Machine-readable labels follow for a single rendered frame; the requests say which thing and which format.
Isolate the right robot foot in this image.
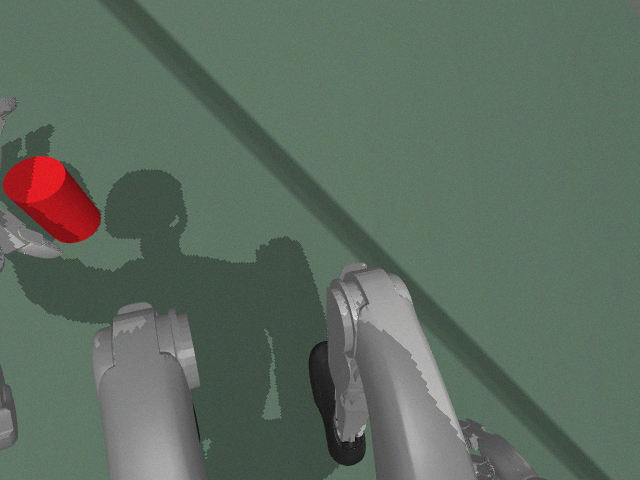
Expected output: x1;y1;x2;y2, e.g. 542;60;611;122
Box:
309;341;366;466

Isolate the right robot hand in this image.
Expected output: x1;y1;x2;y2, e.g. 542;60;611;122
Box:
458;418;539;480

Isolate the left robot arm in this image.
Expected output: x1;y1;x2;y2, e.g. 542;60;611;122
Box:
0;246;18;450

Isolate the can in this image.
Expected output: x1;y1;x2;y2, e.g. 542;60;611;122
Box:
3;156;101;243

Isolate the left robot hand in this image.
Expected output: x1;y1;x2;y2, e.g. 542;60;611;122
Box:
0;97;63;259

